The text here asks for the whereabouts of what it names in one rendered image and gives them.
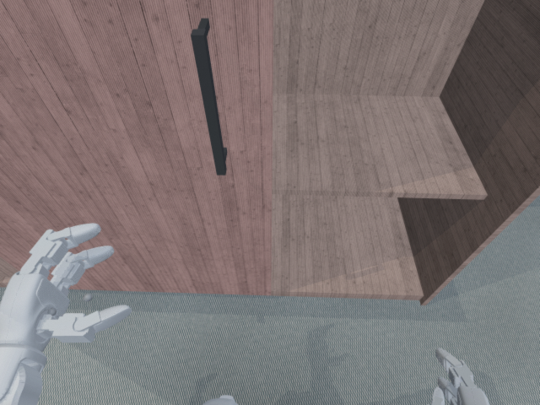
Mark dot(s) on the robot right hand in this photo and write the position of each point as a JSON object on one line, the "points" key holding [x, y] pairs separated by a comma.
{"points": [[462, 378]]}

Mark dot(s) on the wardrobe door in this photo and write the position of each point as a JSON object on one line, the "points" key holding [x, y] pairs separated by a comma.
{"points": [[102, 122], [6, 270]]}

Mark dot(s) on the handle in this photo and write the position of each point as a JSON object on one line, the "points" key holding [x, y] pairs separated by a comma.
{"points": [[205, 75]]}

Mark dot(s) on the robot left hand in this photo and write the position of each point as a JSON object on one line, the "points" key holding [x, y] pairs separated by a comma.
{"points": [[29, 295]]}

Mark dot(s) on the robot left forearm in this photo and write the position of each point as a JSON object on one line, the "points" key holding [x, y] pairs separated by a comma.
{"points": [[20, 374]]}

